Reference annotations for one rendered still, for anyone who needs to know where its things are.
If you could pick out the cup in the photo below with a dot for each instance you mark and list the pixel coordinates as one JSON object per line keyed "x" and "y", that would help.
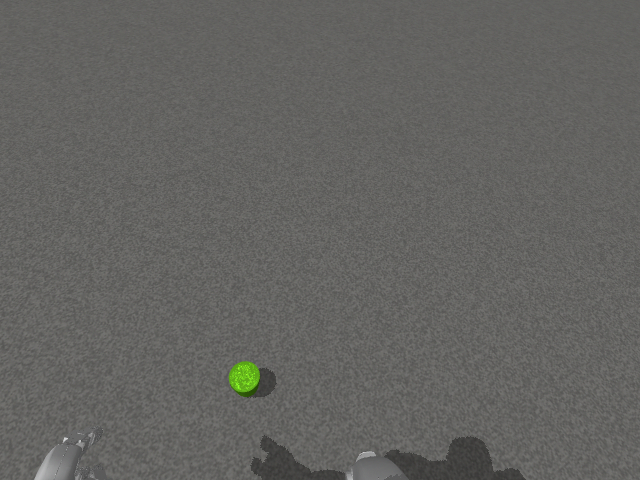
{"x": 244, "y": 378}

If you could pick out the left robot hand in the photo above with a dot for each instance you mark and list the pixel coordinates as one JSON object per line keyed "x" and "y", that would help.
{"x": 62, "y": 462}

